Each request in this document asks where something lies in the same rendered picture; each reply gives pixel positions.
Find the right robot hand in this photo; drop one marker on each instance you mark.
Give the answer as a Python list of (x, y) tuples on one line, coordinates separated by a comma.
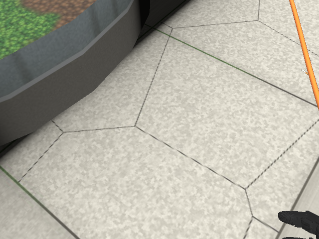
[(305, 220)]

